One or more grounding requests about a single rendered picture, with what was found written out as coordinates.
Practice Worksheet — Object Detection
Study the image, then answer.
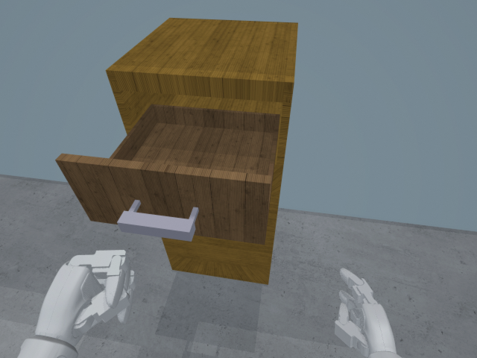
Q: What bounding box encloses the left robot forearm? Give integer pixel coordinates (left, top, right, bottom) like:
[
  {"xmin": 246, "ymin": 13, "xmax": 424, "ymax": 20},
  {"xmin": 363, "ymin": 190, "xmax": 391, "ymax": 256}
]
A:
[{"xmin": 17, "ymin": 336, "xmax": 78, "ymax": 358}]

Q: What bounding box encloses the robot left hand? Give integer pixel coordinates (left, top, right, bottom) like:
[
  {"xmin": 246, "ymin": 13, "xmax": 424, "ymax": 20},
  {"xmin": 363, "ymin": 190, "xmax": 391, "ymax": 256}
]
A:
[{"xmin": 35, "ymin": 250, "xmax": 137, "ymax": 346}]

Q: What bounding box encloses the drawer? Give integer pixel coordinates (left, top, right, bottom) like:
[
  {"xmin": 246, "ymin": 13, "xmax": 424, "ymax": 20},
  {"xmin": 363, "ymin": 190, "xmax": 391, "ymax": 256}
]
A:
[{"xmin": 55, "ymin": 104, "xmax": 280, "ymax": 245}]

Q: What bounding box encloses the robot right hand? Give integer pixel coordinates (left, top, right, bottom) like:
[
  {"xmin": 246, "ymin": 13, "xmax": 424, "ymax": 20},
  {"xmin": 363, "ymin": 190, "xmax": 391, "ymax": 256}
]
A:
[{"xmin": 335, "ymin": 268, "xmax": 397, "ymax": 358}]

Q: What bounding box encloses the cabinet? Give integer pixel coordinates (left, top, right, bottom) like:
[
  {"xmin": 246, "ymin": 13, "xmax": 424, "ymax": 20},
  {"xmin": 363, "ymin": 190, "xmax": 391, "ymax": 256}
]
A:
[{"xmin": 106, "ymin": 18, "xmax": 298, "ymax": 285}]

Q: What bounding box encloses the handle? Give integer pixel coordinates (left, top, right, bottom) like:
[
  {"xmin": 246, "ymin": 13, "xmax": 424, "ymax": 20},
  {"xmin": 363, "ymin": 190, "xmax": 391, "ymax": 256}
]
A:
[{"xmin": 117, "ymin": 200, "xmax": 199, "ymax": 242}]

